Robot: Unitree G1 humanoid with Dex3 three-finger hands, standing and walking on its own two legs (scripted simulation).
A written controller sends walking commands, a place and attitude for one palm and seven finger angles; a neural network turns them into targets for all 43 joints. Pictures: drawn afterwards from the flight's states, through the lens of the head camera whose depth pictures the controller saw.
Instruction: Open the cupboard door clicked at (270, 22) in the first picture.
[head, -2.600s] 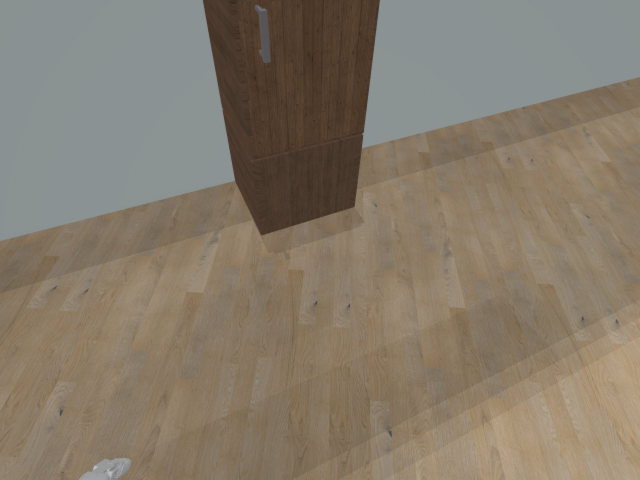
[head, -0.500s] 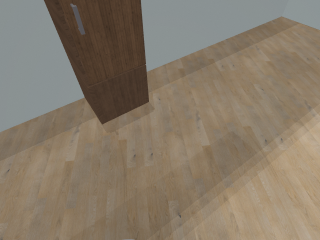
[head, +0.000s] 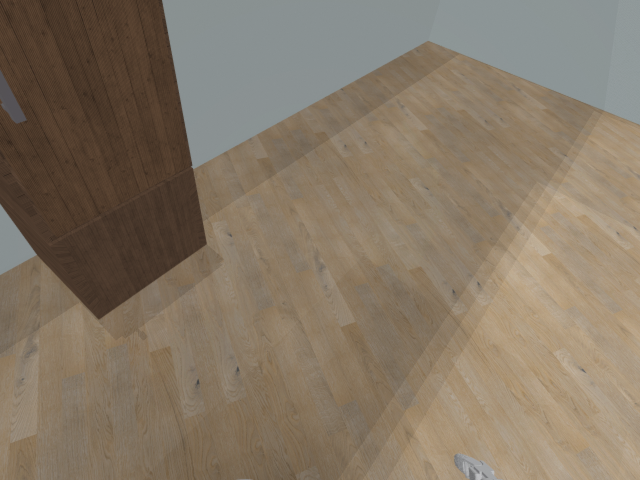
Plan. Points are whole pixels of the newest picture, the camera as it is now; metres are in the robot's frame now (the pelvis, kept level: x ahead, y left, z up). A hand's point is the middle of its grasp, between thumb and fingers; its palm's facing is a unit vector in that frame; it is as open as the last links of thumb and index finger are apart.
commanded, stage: walk to a spot facing it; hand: left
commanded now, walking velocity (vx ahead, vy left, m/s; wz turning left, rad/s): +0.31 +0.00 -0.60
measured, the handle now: out of the picture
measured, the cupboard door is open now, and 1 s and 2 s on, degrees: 0 0 0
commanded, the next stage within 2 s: turn to face it in 1.54 s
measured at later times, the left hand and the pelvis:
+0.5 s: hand (276, 341) +0.36 +0.10 -0.16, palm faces -0.37 -0.92 -0.11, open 7.4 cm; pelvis +0.18 +0.00 +0.00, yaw -17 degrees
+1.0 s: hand (262, 292) +0.46 +0.15 -0.17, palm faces -0.40 -0.89 -0.23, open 7.3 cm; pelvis +0.37 -0.04 +0.00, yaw -33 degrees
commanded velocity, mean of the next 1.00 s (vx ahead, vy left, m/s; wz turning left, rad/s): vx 0.24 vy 0.00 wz -0.59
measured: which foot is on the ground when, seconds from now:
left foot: down 0.00-0.54, up 0.56-1.00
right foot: up 0.00-0.52, down 0.54-1.00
